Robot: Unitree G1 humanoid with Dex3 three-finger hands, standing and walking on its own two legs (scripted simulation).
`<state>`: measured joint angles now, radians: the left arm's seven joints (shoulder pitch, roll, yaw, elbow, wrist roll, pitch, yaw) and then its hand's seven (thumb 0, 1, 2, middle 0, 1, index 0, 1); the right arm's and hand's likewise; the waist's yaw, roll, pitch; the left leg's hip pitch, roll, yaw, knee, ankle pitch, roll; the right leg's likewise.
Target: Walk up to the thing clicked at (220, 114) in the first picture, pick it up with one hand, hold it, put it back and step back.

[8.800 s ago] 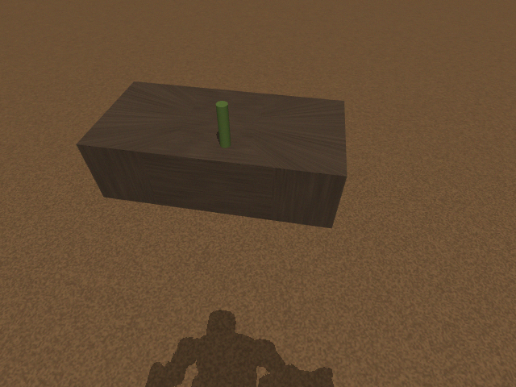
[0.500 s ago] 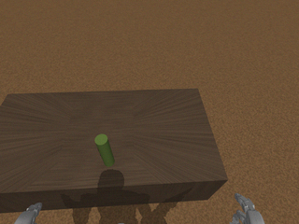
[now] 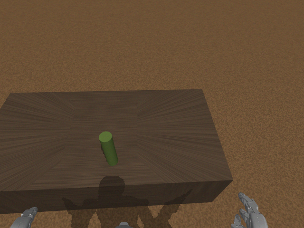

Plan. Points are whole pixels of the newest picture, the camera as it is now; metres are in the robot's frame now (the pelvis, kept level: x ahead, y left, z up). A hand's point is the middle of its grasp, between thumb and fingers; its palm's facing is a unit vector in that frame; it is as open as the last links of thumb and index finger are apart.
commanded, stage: go down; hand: left
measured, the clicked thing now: (109, 150) +0.48 +0.19 -0.24
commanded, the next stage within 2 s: none
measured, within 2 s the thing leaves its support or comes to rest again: neither
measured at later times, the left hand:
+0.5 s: hand (41, 221) +0.18 +0.29 -0.06, palm faces +0.13 -0.94 -0.32, open 17.6 cm
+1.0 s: hand (35, 167) +0.31 +0.35 -0.03, palm faces +0.14 -0.98 -0.15, open 17.7 cm
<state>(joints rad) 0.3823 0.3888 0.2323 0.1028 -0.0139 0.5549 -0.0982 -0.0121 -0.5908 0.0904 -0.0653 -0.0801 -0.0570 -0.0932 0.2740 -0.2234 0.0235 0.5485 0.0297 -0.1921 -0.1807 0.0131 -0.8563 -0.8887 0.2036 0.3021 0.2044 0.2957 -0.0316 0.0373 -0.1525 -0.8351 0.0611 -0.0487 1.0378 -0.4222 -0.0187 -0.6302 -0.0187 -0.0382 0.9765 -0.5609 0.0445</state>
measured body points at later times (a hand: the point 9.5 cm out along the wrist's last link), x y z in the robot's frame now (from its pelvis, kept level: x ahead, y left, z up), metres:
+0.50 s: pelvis +0.01 -0.01 +0.00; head +0.05 +0.01 +0.45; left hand +0.17 +0.34 -0.04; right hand +0.16 -0.27 -0.07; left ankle +0.05 +0.12 -0.67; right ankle -0.04 -0.15 -0.67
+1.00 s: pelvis +0.00 +0.00 +0.00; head +0.09 +0.03 +0.44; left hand +0.30 +0.40 -0.02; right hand +0.08 -0.28 -0.09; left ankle +0.05 +0.12 -0.67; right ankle -0.04 -0.15 -0.67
